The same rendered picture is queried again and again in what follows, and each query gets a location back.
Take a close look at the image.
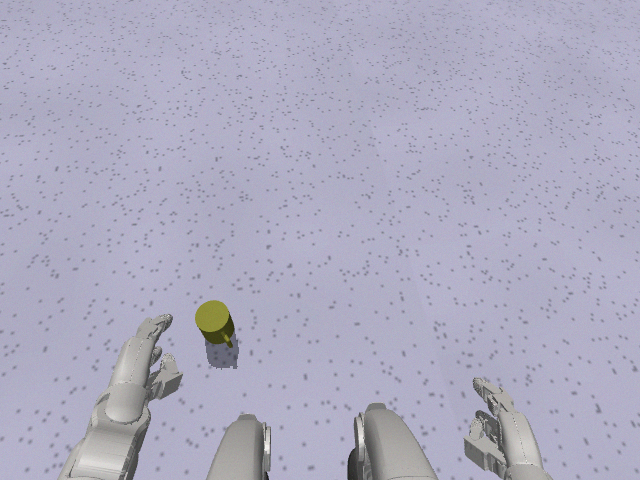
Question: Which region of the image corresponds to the mug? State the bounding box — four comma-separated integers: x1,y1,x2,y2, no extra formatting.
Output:
195,300,234,348

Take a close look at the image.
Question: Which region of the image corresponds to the left robot hand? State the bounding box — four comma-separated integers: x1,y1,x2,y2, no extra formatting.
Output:
108,314,183,402

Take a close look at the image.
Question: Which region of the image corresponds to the left robot arm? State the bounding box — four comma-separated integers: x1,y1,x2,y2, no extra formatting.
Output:
57,383,151,480

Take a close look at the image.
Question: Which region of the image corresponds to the right robot hand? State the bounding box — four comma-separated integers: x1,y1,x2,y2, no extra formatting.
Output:
464,377,544,480

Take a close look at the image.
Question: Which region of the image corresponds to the right robot arm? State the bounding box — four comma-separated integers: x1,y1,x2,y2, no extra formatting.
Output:
504,464,553,480

